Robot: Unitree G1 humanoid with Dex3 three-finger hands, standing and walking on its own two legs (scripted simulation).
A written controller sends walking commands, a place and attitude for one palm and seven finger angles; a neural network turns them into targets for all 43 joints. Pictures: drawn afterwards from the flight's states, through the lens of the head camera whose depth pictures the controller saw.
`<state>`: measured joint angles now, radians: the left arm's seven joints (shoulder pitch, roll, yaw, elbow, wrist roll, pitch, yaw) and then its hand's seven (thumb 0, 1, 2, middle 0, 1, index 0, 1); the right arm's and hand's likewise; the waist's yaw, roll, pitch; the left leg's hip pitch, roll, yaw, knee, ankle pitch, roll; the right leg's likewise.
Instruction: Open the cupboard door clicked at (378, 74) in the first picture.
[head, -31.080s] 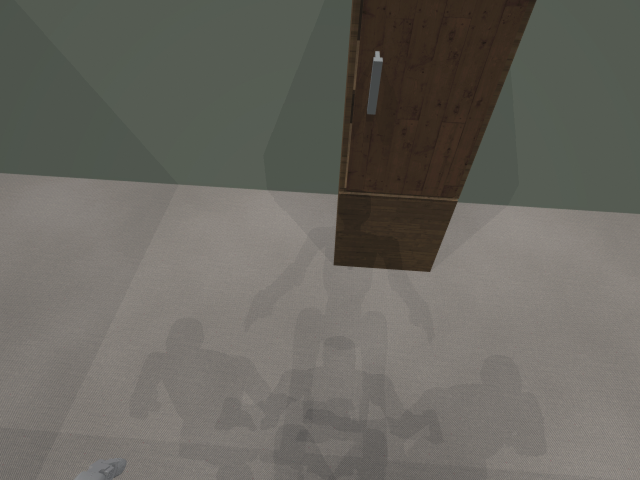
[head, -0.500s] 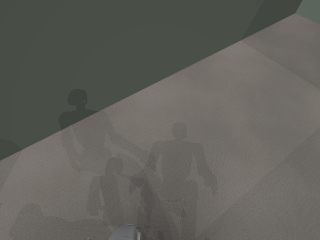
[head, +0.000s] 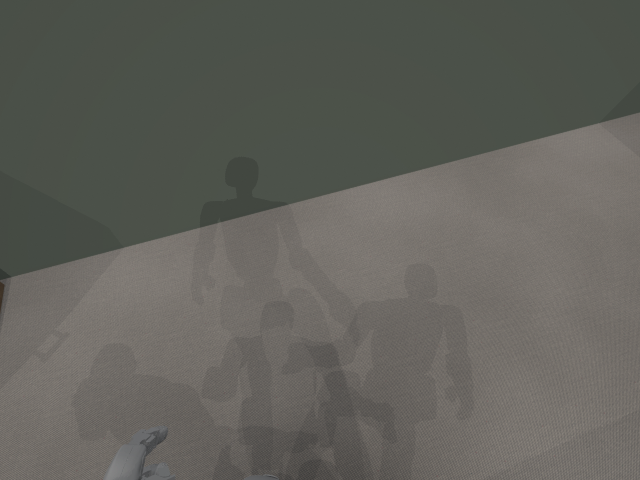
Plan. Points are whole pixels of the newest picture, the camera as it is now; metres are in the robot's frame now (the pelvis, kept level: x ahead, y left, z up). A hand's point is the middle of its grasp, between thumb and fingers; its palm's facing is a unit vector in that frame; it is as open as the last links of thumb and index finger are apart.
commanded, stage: turn to face it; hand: left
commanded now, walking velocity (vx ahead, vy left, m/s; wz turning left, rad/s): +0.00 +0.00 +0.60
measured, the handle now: out of the picture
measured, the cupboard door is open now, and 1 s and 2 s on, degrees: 50 50 50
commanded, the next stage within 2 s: take the last steps up to it in 1.80 s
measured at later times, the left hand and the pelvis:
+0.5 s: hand out of the picture -0.01 +0.24 -0.18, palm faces +0.36 -0.90 -0.24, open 7.4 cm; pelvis +0.01 +0.01 +0.00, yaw +19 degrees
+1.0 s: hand out of the picture +0.00 +0.17 -0.15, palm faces +0.59 -0.77 -0.23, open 7.4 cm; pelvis +0.05 -0.03 +0.01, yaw +38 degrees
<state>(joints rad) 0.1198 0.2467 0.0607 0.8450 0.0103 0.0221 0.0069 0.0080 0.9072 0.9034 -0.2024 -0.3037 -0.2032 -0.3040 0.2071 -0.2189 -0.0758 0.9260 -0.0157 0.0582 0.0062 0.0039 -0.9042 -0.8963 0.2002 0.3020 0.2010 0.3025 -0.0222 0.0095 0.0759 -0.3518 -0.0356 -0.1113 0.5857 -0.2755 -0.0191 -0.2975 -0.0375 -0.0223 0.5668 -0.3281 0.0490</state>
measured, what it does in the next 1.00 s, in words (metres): steps on the spot, turning left: left foot, then right foot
